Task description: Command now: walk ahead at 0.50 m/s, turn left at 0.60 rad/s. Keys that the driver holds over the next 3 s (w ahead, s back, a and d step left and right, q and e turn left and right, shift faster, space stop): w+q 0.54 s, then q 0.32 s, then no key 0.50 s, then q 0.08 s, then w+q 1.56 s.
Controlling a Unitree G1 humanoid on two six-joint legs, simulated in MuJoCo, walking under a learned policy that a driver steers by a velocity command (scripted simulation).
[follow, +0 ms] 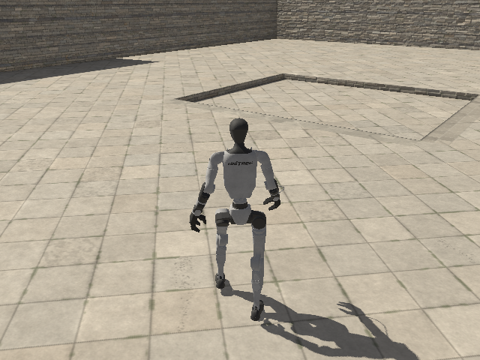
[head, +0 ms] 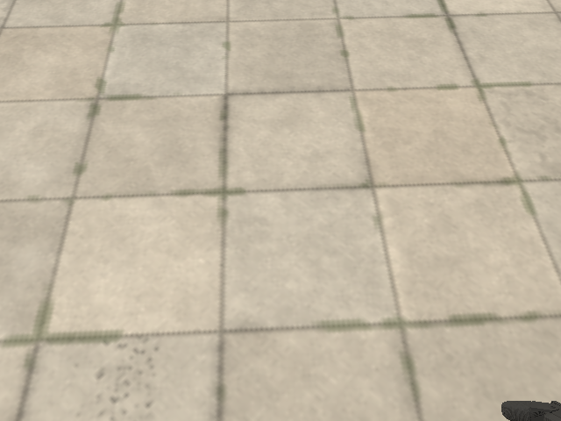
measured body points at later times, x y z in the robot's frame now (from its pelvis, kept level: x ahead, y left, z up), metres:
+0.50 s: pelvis +0.29 +0.05 +0.00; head +0.32 +0.08 +0.45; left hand +0.45 +0.34 -0.08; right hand +0.42 -0.22 -0.09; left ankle +0.19 +0.12 -0.74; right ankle +0.51 -0.06 -0.69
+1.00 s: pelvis +0.46 +0.08 +0.00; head +0.50 +0.12 +0.45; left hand +0.39 +0.38 -0.11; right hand +0.77 -0.03 -0.08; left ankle +0.45 +0.23 -0.71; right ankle +0.52 -0.03 -0.74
